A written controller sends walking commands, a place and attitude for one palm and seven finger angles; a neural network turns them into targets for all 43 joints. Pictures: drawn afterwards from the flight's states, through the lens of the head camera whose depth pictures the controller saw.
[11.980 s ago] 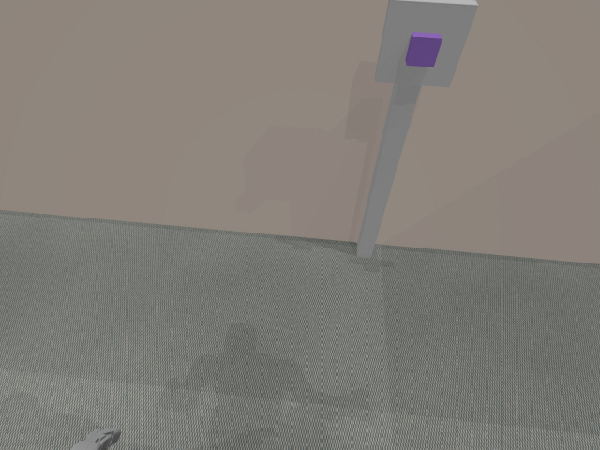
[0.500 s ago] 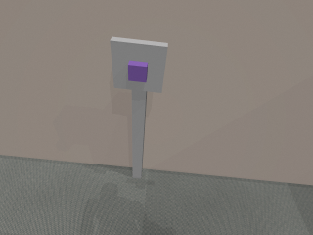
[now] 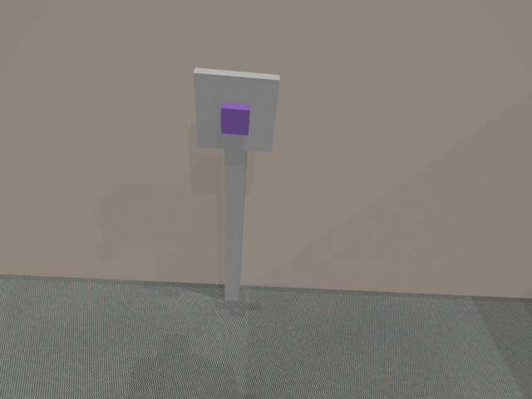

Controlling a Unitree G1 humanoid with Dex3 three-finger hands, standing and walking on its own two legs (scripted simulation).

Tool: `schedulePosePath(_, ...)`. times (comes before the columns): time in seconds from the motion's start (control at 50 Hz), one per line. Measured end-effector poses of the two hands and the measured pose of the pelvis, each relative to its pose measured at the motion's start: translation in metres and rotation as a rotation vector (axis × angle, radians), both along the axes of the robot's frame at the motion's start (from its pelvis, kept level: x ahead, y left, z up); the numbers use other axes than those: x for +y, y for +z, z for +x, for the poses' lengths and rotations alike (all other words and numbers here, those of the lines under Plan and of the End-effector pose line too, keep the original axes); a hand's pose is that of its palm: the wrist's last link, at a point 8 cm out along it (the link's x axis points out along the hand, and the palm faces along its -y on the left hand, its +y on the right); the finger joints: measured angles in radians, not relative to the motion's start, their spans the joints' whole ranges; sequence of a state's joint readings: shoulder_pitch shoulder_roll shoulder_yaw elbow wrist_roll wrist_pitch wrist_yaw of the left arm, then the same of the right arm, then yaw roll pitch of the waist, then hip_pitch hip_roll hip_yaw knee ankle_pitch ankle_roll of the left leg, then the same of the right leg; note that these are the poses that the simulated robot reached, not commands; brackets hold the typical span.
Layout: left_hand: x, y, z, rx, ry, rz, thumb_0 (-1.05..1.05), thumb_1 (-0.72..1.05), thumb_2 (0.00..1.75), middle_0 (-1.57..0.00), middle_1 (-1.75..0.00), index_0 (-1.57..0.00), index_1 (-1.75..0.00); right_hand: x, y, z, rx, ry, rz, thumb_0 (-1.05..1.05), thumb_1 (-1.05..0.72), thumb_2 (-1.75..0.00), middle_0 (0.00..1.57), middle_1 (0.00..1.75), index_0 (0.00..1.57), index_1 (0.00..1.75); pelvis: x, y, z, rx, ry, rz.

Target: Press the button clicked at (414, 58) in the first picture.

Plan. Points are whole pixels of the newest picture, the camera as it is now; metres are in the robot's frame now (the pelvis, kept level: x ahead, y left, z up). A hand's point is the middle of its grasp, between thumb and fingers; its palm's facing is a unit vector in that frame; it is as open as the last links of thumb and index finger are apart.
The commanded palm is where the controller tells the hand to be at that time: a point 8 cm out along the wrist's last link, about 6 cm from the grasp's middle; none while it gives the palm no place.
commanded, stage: come to a stop and stand still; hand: left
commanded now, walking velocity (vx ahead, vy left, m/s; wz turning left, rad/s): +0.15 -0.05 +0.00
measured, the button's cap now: (235, 118) +0.69 +0.11 +0.11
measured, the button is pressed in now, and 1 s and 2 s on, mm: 0 0 0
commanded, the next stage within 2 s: look again from close up in 1.10 s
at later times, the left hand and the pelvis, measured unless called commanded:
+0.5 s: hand out of the picture -0.07 +0.21 -0.19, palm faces +0.03 -0.99 -0.10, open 7.4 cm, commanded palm none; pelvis -0.04 +0.05 +0.00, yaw +1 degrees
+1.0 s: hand out of the picture +0.07 +0.18 -0.17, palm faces +0.05 -0.98 -0.20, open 7.2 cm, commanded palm none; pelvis +0.00 +0.00 -0.01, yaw +2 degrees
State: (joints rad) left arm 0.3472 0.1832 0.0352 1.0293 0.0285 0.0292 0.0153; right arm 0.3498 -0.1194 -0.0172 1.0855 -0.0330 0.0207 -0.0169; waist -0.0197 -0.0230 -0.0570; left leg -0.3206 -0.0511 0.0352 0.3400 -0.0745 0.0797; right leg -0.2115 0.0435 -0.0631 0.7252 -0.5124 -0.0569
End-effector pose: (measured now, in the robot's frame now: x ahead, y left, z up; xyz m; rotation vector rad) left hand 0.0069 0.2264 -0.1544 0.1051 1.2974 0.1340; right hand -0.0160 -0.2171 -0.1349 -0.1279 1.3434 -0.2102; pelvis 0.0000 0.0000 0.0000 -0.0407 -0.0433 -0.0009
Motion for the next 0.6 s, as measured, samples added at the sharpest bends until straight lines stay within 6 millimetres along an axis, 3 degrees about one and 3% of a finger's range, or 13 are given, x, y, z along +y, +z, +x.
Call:
schedulePosePath(0.14, -0.013, 0.002, -0.104, 0.184, 0.045, -0.010, 0.00, 0.91, 0.90, -0.20, -0.30, -0.20, -0.30, -0.008, 0.000, -0.034, 0.024, -0.032, 0.006, 0.02, -0.94, -0.90, 0.21, 0.30, 0.21, 0.30, 0.001, 0.001, -0.035, -0.003, -0.005, 0.017)
schedulePosePath(0.2, -0.015, 0.004, -0.128, 0.228, 0.033, -0.028, 0.01, 0.91, 0.90, -0.20, -0.30, -0.20, -0.30, -0.008, 0.007, -0.049, 0.019, -0.053, 0.003, 0.02, -0.93, -0.90, 0.21, 0.30, 0.21, 0.30, 0.004, 0.004, -0.041, 0.003, -0.006, 0.019)
schedulePosePath(0.26, -0.012, 0.003, -0.135, 0.225, 0.034, -0.045, 0.01, 0.91, 0.90, -0.20, -0.30, -0.20, -0.30, -0.004, 0.010, -0.062, 0.038, -0.049, -0.006, 0.01, -0.92, -0.90, 0.20, 0.30, 0.20, 0.30, 0.011, 0.004, -0.044, 0.015, 0.003, 0.021)
schedulePosePath(0.42, 0.022, -0.017, -0.118, 0.192, 0.053, -0.072, 0.01, 0.91, 0.90, -0.20, -0.30, -0.20, -0.30, 0.034, 0.001, -0.063, 0.066, 0.009, -0.035, 0.00, -0.91, -0.90, 0.20, 0.30, 0.20, 0.30, 0.043, -0.011, -0.044, 0.047, 0.021, 0.016)
schedulePosePath(0.6, 0.046, 0.001, -0.028, 0.039, 0.000, -0.033, 0.01, 0.92, 0.90, -0.20, -0.30, -0.20, -0.30, 0.078, 0.009, -0.066, 0.099, -0.006, 0.040, 0.00, -0.91, -0.90, 0.20, 0.30, 0.20, 0.30, 0.048, 0.006, -0.033, 0.055, 0.017, 0.017)
